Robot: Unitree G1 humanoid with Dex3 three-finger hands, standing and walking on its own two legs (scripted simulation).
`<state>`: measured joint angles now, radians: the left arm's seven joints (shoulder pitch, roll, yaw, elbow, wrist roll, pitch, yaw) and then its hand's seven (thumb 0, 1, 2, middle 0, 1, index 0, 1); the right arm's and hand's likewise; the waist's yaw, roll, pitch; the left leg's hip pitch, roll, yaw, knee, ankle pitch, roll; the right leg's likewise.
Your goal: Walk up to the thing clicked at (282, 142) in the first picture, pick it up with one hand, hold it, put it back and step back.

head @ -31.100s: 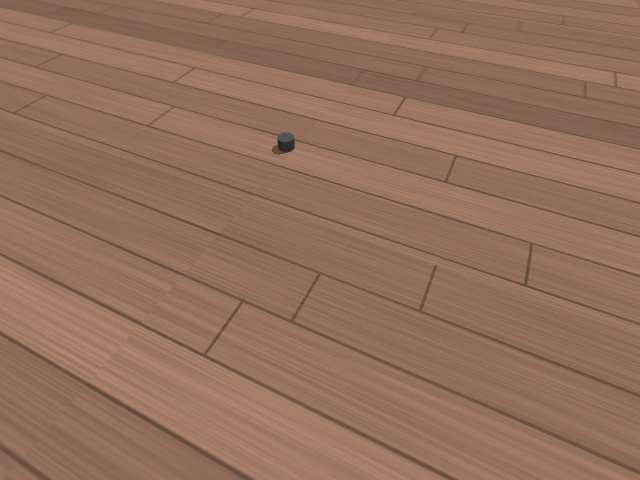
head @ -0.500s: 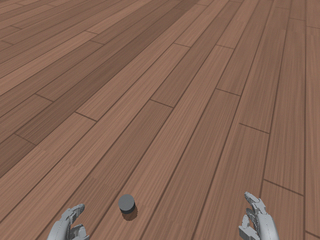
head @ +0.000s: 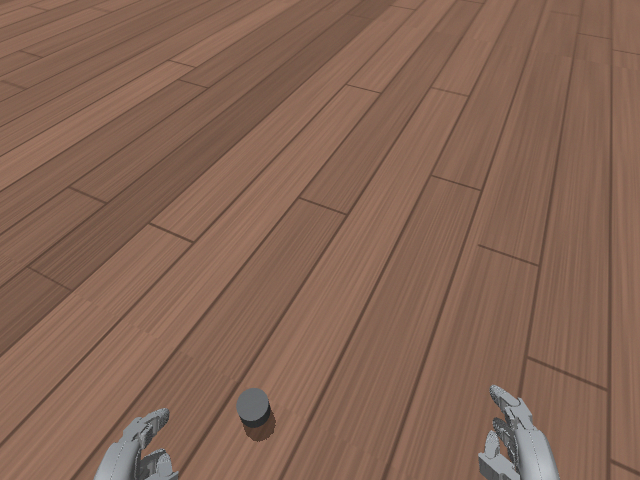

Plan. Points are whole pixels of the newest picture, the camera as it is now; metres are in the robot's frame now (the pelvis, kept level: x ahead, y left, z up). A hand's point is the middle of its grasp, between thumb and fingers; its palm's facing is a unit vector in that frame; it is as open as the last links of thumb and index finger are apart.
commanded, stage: home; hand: left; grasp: from above
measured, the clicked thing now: (253, 407) +0.44 +0.18 -0.68
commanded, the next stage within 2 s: stand in 0.50 s
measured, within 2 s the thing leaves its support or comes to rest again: neither
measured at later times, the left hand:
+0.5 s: hand out of the picture +0.16 +0.18 -0.05, palm faces +0.04 -0.98 -0.20, open 7.4 cm
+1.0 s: hand out of the picture +0.08 +0.24 -0.10, palm faces +0.05 -0.94 -0.33, open 7.4 cm
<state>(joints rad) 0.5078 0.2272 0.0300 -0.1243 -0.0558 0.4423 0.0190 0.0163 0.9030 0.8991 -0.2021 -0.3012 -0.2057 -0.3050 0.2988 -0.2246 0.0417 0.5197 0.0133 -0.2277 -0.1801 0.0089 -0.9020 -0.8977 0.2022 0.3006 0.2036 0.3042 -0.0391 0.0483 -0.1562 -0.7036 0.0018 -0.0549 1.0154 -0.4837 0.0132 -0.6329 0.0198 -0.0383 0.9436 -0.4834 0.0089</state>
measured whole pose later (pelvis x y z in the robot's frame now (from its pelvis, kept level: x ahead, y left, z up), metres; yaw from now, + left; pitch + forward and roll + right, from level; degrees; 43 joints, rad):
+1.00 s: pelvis -0.01 +0.01 +0.04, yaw +0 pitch -2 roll +0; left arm 0.23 0.28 0.05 0.84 0.04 0.03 0.04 0.01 0.90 0.90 -0.20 -0.30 -0.21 -0.30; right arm 0.20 -0.29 -0.04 0.93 -0.05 -0.02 -0.02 0.00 -0.90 -0.90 0.20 0.30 0.20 0.30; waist 0.02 0.00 0.04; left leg -0.29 -0.04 -0.02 0.65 -0.32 0.03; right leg -0.26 -0.03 0.00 0.64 -0.34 0.02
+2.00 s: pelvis -0.01 -0.01 +0.07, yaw +0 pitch -4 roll +0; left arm 0.14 0.30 0.03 1.14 0.02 -0.01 0.02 0.01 0.90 0.90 -0.20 -0.30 -0.21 -0.30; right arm 0.13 -0.32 -0.02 1.14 -0.02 0.00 -0.01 0.00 -0.90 -0.90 0.20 0.30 0.20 0.30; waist 0.00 0.02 0.07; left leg -0.11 -0.02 -0.03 0.34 -0.15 0.01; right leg -0.08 -0.01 -0.01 0.34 -0.19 0.01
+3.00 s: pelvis +0.00 -0.02 +0.07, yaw +0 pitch -3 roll +0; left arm 0.11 0.32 0.02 1.14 0.01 -0.01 0.01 0.01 0.90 0.90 -0.20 -0.30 -0.21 -0.30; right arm 0.11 -0.33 -0.01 1.15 -0.01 -0.01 -0.01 0.00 -0.90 -0.90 0.20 0.30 0.20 0.30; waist 0.00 0.01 0.06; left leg -0.09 0.00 -0.03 0.30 -0.15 -0.01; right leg -0.07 0.01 -0.01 0.31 -0.19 -0.01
